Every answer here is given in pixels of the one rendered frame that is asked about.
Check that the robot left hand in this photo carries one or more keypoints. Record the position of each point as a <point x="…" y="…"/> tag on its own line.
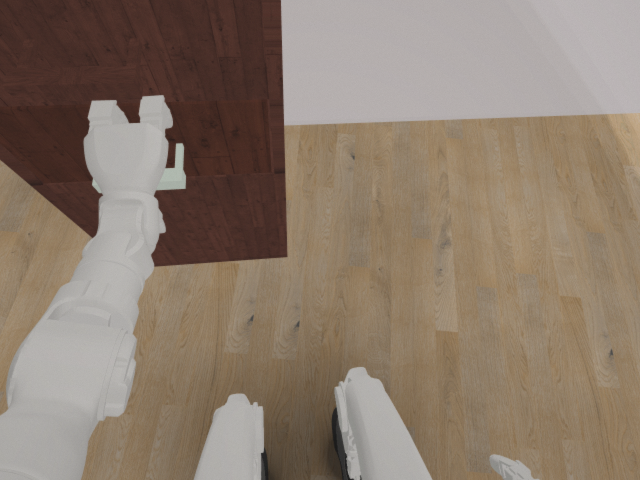
<point x="128" y="156"/>

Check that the drawer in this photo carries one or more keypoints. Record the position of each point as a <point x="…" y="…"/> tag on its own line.
<point x="219" y="137"/>

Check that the left robot thigh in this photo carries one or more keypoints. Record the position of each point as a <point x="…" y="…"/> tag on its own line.
<point x="235" y="439"/>

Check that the robot right hand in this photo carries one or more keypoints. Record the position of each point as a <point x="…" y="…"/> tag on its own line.
<point x="509" y="469"/>

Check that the robot left forearm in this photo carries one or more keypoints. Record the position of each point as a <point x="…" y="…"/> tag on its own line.
<point x="108" y="281"/>

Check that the cabinet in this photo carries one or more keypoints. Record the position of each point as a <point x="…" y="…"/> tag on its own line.
<point x="186" y="50"/>

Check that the handle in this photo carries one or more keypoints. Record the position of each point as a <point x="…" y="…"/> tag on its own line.
<point x="74" y="84"/>
<point x="173" y="178"/>

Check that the robot right foot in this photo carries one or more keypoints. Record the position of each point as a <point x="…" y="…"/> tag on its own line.
<point x="339" y="447"/>

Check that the left robot upper arm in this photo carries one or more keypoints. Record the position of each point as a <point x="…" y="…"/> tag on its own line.
<point x="71" y="377"/>

